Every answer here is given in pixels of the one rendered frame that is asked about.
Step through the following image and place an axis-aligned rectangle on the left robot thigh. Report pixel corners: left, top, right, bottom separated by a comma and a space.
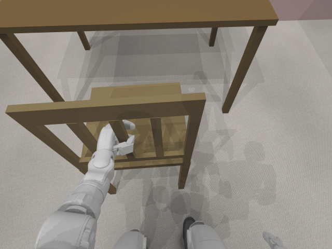
112, 231, 147, 249

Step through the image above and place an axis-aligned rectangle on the right robot shin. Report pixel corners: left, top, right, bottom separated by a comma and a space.
190, 221, 204, 227

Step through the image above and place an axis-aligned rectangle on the chair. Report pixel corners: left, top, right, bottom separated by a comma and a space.
5, 82, 206, 195

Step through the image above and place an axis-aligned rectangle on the left robot hand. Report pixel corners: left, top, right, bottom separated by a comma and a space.
96, 120, 135, 157

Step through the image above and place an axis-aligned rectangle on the right robot hand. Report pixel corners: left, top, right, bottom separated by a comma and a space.
262, 231, 288, 249

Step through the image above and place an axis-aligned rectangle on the robot left upper arm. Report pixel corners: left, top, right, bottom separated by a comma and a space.
36, 211, 97, 249

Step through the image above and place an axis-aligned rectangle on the robot left forearm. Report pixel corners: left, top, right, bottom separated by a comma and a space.
34, 149, 115, 249

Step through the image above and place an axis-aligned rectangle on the table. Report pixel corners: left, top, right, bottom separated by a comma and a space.
0, 0, 279, 114

